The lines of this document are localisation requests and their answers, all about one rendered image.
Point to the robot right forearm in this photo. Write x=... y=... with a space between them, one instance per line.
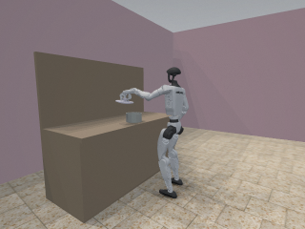
x=180 y=116

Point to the left robot upper arm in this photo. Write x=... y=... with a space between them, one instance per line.
x=165 y=89

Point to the humanoid robot torso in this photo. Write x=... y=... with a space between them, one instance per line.
x=174 y=107

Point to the lid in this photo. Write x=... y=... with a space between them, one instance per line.
x=124 y=101

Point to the pot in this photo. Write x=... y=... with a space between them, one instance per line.
x=133 y=117

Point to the table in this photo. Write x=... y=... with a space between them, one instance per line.
x=92 y=156

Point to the right robot upper arm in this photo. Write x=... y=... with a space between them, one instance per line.
x=185 y=102

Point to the left robot hand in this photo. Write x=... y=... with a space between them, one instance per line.
x=124 y=94

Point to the right robot shin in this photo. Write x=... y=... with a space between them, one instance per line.
x=174 y=163

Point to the robot left forearm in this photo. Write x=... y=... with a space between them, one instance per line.
x=139 y=93

